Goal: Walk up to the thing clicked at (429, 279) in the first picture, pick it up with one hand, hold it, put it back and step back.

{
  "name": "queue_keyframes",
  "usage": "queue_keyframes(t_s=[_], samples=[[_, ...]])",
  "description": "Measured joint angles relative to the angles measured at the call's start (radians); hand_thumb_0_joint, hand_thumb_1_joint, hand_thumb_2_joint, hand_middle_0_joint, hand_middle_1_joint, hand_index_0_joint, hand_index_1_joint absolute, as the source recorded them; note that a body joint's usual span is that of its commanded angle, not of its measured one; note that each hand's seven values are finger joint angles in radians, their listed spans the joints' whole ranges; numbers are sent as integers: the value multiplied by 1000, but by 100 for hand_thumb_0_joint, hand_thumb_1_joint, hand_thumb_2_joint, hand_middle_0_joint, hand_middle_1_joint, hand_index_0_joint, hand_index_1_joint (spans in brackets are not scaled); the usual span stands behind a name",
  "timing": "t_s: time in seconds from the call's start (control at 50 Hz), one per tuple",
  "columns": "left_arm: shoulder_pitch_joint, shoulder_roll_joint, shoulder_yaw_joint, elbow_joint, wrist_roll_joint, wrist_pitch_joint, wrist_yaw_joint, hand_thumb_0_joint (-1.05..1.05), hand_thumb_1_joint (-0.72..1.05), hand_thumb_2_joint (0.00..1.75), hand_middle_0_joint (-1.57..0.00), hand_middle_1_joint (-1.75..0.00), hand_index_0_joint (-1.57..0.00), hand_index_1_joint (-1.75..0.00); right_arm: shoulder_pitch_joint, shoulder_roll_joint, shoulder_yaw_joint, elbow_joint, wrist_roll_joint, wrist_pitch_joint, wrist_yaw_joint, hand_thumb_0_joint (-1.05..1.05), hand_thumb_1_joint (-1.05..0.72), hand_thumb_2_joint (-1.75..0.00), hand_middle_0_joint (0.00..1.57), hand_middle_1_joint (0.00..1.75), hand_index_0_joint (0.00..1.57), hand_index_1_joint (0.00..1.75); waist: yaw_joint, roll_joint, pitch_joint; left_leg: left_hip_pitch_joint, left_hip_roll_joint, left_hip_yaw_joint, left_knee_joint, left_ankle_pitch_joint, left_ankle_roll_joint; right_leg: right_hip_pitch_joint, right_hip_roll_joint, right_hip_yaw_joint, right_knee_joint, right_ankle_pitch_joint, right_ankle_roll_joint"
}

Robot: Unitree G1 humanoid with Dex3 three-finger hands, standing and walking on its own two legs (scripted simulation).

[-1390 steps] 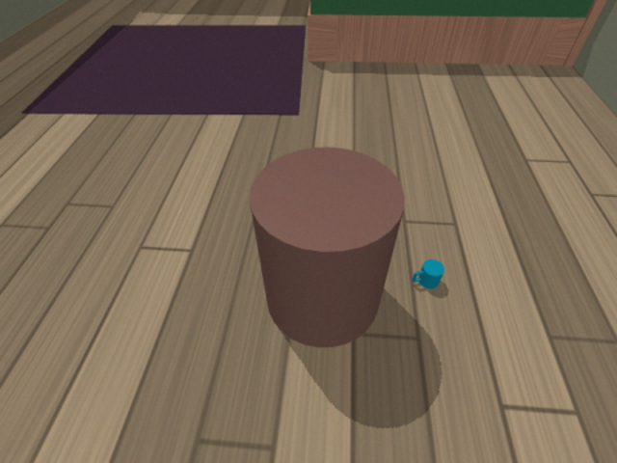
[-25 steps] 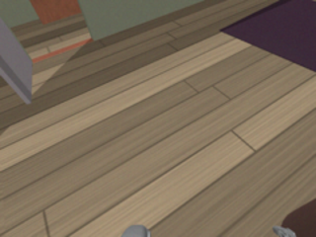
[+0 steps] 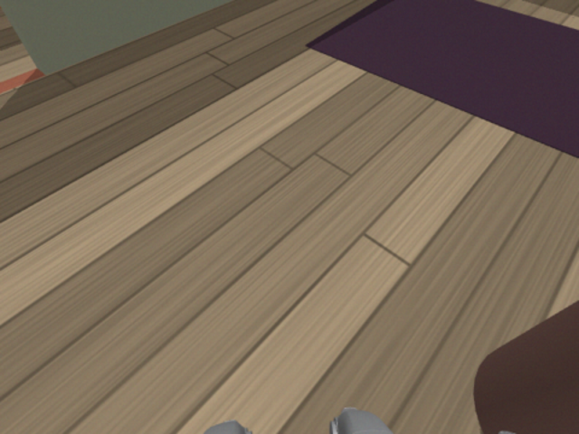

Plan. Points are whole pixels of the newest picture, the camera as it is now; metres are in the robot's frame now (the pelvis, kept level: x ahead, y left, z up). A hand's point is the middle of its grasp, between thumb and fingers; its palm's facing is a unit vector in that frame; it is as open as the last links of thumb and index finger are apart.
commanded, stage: walk up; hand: left
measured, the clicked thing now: out of the picture +0.03 -1.17 -0.71
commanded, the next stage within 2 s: stand in 0.72 s
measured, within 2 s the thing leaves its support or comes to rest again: neither
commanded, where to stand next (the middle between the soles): +0.08 -0.01 m, yaw -5 degrees
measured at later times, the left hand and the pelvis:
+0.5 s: hand (142, 426) +0.16 +0.24 -0.14, palm faces -0.15 -0.92 -0.35, open 7.3 cm; pelvis +0.01 -0.01 +0.00, yaw -7 degrees
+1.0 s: hand (140, 422) +0.16 +0.23 -0.12, palm faces -0.14 -0.93 -0.35, open 7.4 cm; pelvis +0.03 +0.00 +0.03, yaw -6 degrees
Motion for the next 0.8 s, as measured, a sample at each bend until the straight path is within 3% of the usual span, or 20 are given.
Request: queue_keyframes(t_s=[0.06,0.1,0.18,0.22,0.26,0.36,0.44,0.72,0.8], samples=[[-14,-7,6,0,4,4,-2,0,91,90,-21,-30,-20,-30,1,-12,0,9,5,13,-6,0,-90,-90,21,30,21,30,1,14,-1,-12,17,17,55,-40,-9,65,9,-21,-133,60,-14],[-28,-19,11,5,12,1,0,0,91,90,-21,-30,-20,-30,-8,-19,0,21,11,22,-11,1,-90,-90,21,30,21,30,4,42,4,-27,45,13,109,-71,-18,85,33,-24,-165,109,-9],[-46,-30,-3,7,14,1,-2,0,91,90,-21,-30,-20,-30,-43,-2,5,54,23,37,-25,1,-90,-90,21,30,20,30,15,31,-4,-35,-23,-76,183,-244,-10,60,30,15,-117,81,-9],[-58,-38,-12,8,12,4,1,0,91,90,-21,-30,-20,-30,-57,3,10,68,28,25,-28,1,-90,-90,21,30,20,30,16,29,-9,-9,-41,-96,128,-193,-4,54,29,30,-112,80,-1],[-80,-40,-18,15,6,11,0,0,91,90,-21,-30,-20,-30,-64,15,13,84,25,7,-31,1,-90,-90,21,30,20,30,16,10,-9,21,-55,-87,65,-72,-24,52,18,47,-98,74,9],[-124,-48,-23,49,1,20,-4,0,91,90,-21,-30,-20,-30,-60,34,32,125,11,-8,-23,1,-90,-90,21,30,20,30,15,-3,-34,49,-38,-78,48,-84,-39,84,33,53,-141,93,17],[-137,-48,-24,79,-2,12,-14,0,91,90,-21,-30,-20,-30,-73,40,41,161,13,-4,-23,1,-90,-90,21,30,21,30,12,-15,-53,79,-32,-73,-7,-59,-50,110,40,56,-192,119,5],[-154,-80,-36,187,3,27,-20,0,91,90,-21,-30,-20,-30,-128,9,29,244,16,5,-24,1,-90,-90,21,30,20,30,12,11,-67,169,-32,-45,-187,25,-52,180,46,79,-346,195,0],[-171,-91,-46,224,-2,16,-18,0,91,90,-21,-30,-20,-30,-136,18,28,272,15,14,-22,1,-90,-90,21,30,20,30,-1,20,-67,204,-41,-56,-254,58,-59,222,38,68,-415,223,6]])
